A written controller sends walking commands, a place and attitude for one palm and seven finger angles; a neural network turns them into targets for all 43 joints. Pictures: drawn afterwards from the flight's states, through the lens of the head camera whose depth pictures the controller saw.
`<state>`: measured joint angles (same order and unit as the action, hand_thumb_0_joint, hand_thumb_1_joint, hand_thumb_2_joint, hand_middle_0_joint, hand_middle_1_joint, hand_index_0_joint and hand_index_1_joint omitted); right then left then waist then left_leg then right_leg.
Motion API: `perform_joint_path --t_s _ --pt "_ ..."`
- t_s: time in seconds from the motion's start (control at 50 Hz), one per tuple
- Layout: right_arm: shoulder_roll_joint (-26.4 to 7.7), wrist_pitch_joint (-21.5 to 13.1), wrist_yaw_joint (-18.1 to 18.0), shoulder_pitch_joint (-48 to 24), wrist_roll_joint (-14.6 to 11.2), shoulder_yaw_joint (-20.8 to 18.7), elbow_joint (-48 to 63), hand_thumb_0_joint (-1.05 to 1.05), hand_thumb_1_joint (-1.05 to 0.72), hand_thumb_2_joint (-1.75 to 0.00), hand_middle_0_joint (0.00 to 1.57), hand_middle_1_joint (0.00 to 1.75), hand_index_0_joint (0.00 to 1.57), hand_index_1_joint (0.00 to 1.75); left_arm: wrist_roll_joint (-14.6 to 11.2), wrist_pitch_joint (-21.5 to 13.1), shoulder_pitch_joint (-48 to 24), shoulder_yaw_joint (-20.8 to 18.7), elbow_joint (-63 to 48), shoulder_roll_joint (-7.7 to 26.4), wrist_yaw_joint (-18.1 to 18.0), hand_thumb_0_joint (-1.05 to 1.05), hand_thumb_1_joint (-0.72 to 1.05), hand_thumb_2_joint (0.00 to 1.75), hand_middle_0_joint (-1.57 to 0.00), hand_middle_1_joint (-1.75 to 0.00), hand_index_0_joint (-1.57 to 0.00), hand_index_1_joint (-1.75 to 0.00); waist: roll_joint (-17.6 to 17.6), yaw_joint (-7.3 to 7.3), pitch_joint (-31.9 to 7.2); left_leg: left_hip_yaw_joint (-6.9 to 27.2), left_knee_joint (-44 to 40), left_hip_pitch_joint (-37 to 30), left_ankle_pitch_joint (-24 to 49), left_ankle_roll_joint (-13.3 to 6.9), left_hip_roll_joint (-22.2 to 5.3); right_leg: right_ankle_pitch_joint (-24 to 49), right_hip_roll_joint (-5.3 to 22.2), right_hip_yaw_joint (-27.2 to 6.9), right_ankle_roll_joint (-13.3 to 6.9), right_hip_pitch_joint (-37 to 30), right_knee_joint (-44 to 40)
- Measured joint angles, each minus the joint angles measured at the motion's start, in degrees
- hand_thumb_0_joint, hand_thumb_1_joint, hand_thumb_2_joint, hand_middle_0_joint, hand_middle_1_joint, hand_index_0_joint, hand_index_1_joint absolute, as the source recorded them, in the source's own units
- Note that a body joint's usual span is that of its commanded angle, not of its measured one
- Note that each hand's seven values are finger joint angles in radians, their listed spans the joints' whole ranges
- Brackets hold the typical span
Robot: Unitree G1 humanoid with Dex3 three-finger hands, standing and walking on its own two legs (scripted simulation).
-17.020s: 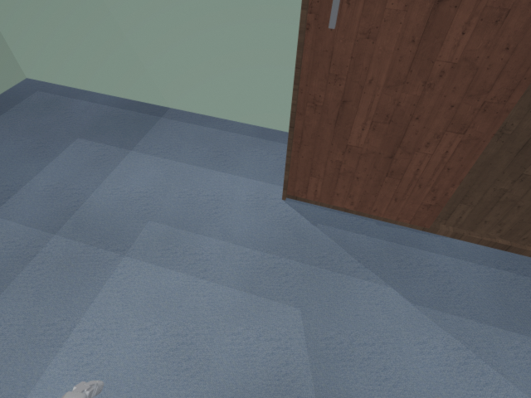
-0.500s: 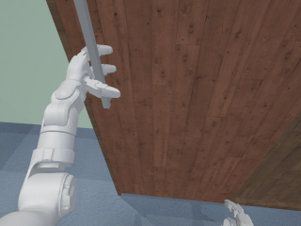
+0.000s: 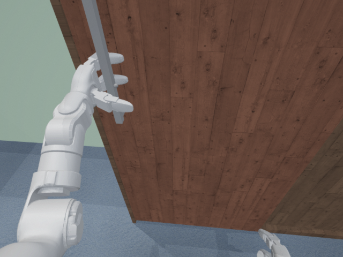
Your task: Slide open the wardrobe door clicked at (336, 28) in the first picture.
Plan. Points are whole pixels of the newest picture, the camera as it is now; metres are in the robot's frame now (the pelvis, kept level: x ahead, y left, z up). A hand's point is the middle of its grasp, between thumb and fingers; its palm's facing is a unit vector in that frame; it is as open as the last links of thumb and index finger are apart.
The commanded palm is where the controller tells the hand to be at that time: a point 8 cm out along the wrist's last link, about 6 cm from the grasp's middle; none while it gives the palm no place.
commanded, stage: grip the handle and tug to test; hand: left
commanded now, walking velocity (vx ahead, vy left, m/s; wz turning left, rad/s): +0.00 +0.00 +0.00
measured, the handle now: (109, 66) +0.46 +0.17 +0.25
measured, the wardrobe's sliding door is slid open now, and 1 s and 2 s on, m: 0.00 0.00 0.01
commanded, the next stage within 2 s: tug the door sideways, standing still in 1.36 s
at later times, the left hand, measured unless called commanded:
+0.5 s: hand (114, 86) +0.40 +0.15 +0.23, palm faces -0.03 -1.00 -0.01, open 7.5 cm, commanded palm +0.39 +0.20 +0.23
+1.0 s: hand (117, 84) +0.41 +0.15 +0.23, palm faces -0.03 -1.00 +0.00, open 5.0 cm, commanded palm +0.38 +0.20 +0.23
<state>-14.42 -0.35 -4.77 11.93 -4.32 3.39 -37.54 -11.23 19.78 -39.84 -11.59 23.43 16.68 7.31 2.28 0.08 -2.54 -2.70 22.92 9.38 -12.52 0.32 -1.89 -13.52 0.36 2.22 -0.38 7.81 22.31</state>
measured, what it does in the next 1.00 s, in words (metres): stands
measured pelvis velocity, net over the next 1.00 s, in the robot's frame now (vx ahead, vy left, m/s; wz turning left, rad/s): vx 0.01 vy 0.00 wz -0.01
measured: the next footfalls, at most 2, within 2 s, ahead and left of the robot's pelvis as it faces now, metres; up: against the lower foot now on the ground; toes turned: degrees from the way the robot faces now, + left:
none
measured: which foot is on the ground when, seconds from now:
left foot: down 0.00-1.00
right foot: down 0.00-1.00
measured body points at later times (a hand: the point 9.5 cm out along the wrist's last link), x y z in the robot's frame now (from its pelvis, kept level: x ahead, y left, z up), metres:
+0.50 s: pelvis +0.00 +0.00 +0.00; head -0.02 -0.01 +0.45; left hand +0.40 +0.20 +0.23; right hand +0.16 -0.23 -0.10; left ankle +0.00 +0.12 -0.74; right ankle -0.02 -0.11 -0.74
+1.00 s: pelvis +0.01 +0.00 +0.00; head -0.01 -0.01 +0.45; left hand +0.41 +0.20 +0.23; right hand +0.16 -0.24 -0.10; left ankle +0.00 +0.12 -0.74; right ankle -0.02 -0.11 -0.74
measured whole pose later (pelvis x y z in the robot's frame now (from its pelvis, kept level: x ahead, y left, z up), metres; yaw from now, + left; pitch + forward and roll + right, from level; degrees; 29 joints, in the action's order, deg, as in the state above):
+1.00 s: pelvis +0.01 +0.00 +0.00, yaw +0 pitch +0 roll +0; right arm -14.3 0.5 -4.6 12.3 -4.0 3.3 -37.2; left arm -11.1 20.3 -39.6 -11.9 22.6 16.4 7.2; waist 2.1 -0.1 -2.7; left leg -3.1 22.6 9.3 -12.9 0.2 -1.9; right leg -13.5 0.4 1.8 -0.2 7.8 21.7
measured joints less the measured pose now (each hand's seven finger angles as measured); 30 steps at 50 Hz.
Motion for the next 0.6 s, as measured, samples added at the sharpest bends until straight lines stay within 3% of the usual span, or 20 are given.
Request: perform_joint_path --t_s 0.2,0.6 --pt "0.09 -0.07 -0.1 0.05 -0.02 0.15 0.22 0.01 -0.9 -0.89 0.2 0.3 0.2 0.3 -0.01 -0.29 0.1 -0.81 0.85 1.13 0.68 -0.01 -0.25 0.41 -0.33 -1.23 -0.32 -1.24 -0.11 0.01 0.05 0.0 -0.04 0.1 0.04 0.0 -0.09 0.2 -0.1 -0.02 -0.01 -0.01 -0.33" --pt "0.54 0.04 0.01 -0.72 0.25 0.41 -0.1 0.01 -0.9 -0.89 0.21 0.3 0.2 0.3 0.2 0.7 -1.49 0.89 1.43 -0.36 -0.25 0.0 0.63 0.79 -0.42 -1.36 -0.41 -1.36 -0.19 0.25 -0.01 0.22 0.2 0.53 -0.1 -0.28 0.33 0.03 0.31 0.18 0.27 0.24 -0.18"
